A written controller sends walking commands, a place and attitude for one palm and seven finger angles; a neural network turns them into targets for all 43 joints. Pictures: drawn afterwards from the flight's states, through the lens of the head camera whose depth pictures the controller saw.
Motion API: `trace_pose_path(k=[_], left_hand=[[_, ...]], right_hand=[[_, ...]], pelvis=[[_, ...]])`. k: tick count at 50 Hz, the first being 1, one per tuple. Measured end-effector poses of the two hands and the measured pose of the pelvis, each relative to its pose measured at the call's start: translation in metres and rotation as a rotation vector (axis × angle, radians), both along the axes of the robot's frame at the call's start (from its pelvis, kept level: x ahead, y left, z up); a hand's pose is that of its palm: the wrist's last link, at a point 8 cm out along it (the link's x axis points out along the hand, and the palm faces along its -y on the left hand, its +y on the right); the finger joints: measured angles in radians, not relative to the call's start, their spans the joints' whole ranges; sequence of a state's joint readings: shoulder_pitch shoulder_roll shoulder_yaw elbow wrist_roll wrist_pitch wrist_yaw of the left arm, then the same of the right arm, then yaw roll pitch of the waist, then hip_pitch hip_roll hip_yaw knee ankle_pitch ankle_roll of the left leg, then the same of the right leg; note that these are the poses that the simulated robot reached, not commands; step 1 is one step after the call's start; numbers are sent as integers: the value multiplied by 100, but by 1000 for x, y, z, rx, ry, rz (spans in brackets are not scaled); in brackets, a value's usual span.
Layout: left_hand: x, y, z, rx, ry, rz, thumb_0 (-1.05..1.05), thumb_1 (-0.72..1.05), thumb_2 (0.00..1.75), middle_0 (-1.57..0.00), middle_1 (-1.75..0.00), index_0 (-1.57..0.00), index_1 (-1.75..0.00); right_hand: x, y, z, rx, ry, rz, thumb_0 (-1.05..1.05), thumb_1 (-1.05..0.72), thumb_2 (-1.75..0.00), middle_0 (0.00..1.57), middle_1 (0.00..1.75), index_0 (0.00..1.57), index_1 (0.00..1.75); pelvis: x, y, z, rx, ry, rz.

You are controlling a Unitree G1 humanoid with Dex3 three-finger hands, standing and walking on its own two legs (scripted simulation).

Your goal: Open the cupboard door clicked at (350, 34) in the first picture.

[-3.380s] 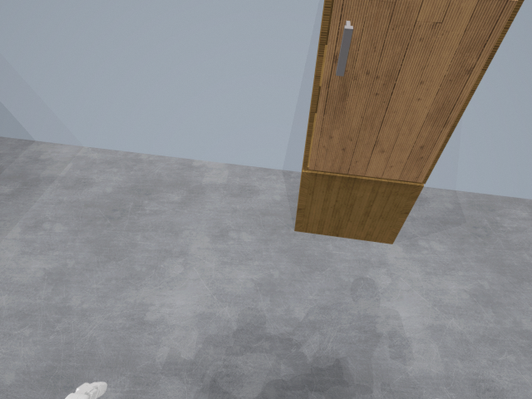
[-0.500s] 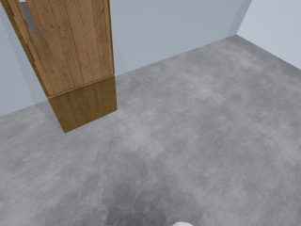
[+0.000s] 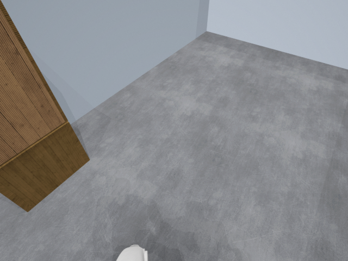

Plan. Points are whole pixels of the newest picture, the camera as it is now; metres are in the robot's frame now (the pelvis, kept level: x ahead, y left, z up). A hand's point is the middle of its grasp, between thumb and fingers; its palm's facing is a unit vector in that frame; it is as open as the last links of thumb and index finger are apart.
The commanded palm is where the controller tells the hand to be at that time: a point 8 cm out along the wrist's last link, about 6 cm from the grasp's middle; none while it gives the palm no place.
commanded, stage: walk to a spot facing it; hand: left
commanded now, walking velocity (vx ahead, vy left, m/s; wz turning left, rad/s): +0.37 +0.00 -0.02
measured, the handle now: out of the picture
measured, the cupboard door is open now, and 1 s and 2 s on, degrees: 0 0 0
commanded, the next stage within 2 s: turn to face it in 0.18 s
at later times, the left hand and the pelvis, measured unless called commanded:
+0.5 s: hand (98, 231) +0.24 +0.24 -0.18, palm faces +0.04 -0.99 -0.15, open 7.3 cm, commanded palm none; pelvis +0.19 +0.07 +0.00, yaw -1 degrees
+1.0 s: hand (105, 210) +0.29 +0.23 -0.15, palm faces +0.28 -0.93 -0.25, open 7.3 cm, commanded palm none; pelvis +0.23 +0.02 +0.00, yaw +16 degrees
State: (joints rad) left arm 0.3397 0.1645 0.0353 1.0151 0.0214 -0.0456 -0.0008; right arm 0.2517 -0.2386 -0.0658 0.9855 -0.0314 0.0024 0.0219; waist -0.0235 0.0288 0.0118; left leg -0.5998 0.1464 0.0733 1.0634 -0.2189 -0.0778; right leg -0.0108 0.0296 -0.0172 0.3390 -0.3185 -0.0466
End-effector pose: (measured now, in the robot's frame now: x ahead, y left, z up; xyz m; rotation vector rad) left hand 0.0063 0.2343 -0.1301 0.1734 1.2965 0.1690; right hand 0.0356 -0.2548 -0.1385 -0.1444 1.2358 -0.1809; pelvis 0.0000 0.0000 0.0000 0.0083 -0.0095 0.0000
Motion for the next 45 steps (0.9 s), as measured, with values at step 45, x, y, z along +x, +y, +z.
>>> trace_pose_path(k=[45], left_hand=[[297,37,1,27,-190,127,0,91,90,-20,-30,-20,-30]], right_hand=[[210,57,-20,37,180,72,0,-90,-90,20,30,20,30]], pelvis=[[226,31,-10,-23,40,193]])
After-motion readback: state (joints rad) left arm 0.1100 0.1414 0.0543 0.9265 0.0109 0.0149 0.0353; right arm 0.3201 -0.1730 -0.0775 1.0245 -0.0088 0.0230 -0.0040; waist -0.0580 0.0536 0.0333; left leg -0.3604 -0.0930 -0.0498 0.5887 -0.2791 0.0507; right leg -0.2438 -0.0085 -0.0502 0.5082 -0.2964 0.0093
